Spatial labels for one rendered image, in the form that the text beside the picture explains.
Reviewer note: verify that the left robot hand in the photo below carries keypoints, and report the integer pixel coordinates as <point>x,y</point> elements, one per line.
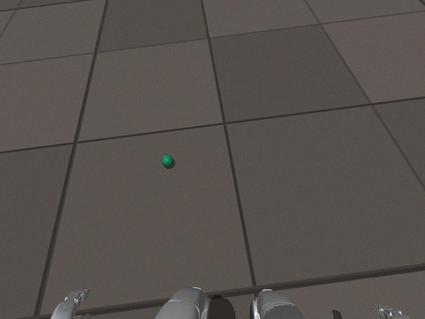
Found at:
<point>67,309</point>

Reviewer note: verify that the right robot hand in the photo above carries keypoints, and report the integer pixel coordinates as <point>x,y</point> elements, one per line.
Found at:
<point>387,312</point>

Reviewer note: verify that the ball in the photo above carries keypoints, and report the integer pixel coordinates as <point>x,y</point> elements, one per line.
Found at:
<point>167,160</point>

